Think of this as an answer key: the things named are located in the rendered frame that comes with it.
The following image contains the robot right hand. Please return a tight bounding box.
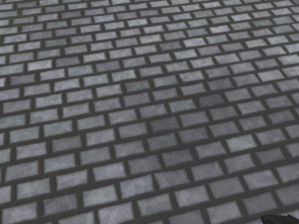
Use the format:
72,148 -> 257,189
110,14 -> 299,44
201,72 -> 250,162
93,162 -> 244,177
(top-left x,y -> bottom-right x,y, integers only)
261,215 -> 299,224

